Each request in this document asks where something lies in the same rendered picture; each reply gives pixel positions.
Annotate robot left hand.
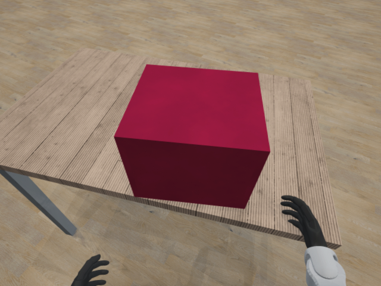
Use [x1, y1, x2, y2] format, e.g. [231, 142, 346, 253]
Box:
[71, 254, 110, 286]

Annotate carton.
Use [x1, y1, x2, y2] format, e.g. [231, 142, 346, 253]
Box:
[114, 64, 270, 209]

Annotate table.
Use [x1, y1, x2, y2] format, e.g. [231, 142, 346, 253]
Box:
[0, 47, 342, 250]

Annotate robot right hand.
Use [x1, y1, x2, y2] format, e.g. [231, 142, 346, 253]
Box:
[280, 195, 327, 248]

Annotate robot right forearm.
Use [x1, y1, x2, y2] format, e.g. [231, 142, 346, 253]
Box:
[304, 246, 346, 286]

